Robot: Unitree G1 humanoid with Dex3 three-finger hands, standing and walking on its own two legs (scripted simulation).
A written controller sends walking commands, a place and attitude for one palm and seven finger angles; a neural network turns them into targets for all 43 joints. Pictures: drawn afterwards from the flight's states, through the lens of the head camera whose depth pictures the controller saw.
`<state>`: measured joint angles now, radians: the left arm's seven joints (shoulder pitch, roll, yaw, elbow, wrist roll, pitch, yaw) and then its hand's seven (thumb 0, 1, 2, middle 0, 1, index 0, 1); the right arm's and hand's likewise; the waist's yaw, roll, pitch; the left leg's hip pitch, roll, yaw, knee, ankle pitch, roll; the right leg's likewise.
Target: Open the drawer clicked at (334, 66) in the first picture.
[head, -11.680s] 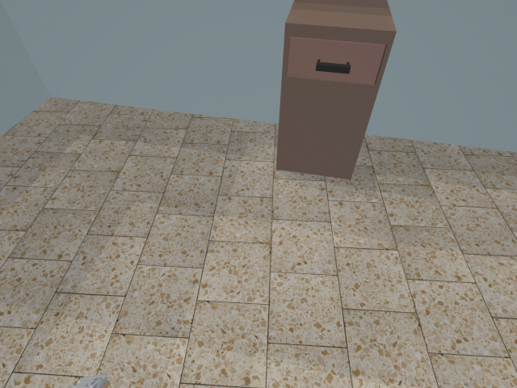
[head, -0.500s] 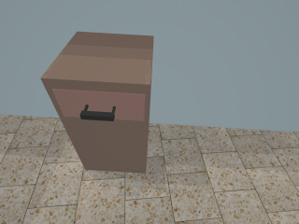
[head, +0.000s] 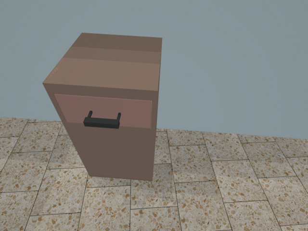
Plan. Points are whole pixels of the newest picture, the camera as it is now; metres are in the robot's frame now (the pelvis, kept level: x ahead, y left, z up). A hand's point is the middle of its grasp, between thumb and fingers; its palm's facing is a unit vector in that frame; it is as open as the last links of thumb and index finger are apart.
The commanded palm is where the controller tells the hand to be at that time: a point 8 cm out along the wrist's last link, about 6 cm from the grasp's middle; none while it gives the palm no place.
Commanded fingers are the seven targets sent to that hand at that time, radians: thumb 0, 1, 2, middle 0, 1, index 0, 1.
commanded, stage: come to a stop and stand still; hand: left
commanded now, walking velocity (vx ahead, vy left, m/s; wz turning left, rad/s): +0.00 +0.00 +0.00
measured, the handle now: (103, 118) +0.55 +0.25 -0.11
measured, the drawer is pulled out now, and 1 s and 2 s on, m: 0.00 0.00 0.00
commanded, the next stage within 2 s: look again from close up in 0.50 s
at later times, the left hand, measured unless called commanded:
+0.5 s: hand out of the picture -0.02 +0.15 -0.18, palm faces +0.06 -0.99 -0.14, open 7.4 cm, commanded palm none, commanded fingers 0.00 0.90 0.90 -0.20 -0.30 -0.20 -0.30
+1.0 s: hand out of the picture +0.02 +0.21 -0.19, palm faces +0.01 -0.98 -0.17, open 7.4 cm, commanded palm none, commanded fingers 0.00 0.90 0.90 -0.20 -0.30 -0.20 -0.30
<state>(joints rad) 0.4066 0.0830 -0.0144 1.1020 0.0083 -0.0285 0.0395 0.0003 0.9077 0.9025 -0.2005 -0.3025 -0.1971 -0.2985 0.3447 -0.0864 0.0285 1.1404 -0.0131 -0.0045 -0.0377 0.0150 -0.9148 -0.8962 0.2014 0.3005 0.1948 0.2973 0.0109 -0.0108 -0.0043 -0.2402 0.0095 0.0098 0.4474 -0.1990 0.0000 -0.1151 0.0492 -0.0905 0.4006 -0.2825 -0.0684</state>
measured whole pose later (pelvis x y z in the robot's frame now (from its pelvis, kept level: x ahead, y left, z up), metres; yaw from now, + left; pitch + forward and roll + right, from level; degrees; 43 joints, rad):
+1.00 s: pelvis +0.00 +0.04 -0.01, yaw -1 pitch -2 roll -1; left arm 0.33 0.16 -0.01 1.03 0.02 -0.01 0.05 0.00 0.91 0.90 -0.20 -0.30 -0.20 -0.30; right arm 0.30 -0.16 0.02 1.05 -0.02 0.00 -0.03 0.01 -0.93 -0.90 0.20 0.30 0.20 0.30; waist 0.00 -0.01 -0.02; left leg -0.26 -0.02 0.04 0.56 -0.26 0.05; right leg -0.14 0.01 -0.06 0.51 -0.33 -0.02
